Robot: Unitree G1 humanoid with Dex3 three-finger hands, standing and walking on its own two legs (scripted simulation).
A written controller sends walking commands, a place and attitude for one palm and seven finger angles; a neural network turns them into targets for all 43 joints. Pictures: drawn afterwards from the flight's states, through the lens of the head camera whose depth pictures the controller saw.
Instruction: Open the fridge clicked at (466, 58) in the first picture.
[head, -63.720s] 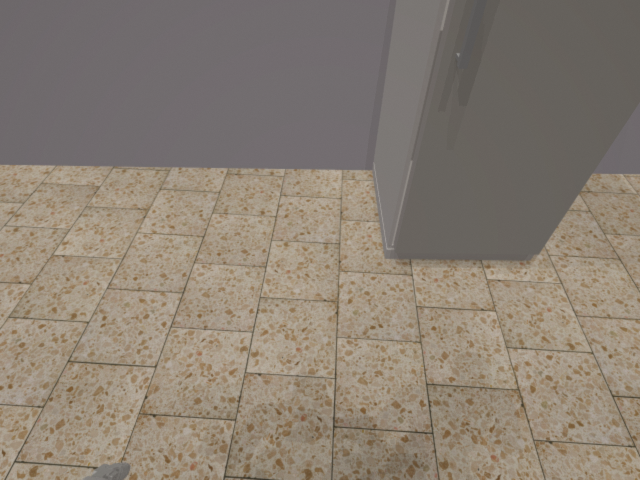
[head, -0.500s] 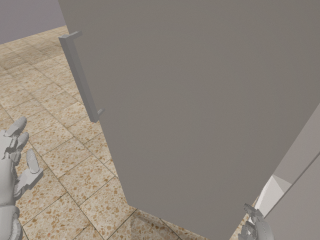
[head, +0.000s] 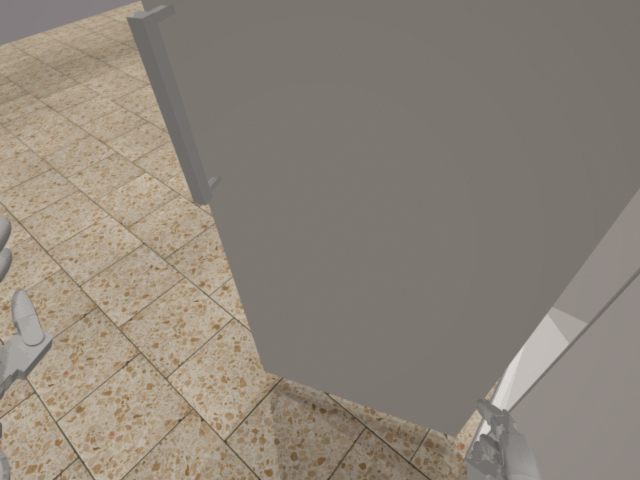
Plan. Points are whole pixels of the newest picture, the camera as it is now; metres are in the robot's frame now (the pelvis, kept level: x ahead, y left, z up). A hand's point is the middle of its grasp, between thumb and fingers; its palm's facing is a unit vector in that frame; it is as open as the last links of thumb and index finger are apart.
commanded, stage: step back with the hand held close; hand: left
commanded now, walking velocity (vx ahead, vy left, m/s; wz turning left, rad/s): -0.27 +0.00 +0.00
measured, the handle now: (186, 117) +0.50 +0.23 +0.22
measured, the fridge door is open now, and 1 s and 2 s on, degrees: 107 107 107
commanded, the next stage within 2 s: stop stepping back and stand still in 0.48 s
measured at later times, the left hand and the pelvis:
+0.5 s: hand out of the picture +0.07 +0.29 +0.16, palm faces +0.49 -0.76 -0.42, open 7.4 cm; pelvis -0.13 +0.01 +0.00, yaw -1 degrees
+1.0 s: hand out of the picture -0.06 +0.30 +0.16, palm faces +0.49 -0.78 -0.38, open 7.4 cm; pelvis -0.25 +0.03 +0.01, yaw +1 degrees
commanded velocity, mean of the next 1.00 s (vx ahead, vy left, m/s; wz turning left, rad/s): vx -0.07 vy -0.01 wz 0.00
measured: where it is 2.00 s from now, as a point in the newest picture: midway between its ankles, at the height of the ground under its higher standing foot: outside the picture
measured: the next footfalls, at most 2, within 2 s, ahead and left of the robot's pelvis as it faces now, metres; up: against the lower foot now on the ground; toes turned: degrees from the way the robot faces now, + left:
right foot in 0.52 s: -0.17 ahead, -0.10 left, +0.00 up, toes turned +0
left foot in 0.72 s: -0.10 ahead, +0.11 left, +0.00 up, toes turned +0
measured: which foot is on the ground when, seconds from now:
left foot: down 0.00-0.54, up 0.56-0.70, down 0.72-0.98, up 1.00-1.00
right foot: down 0.00-0.24, up 0.26-0.50, down 0.52-1.00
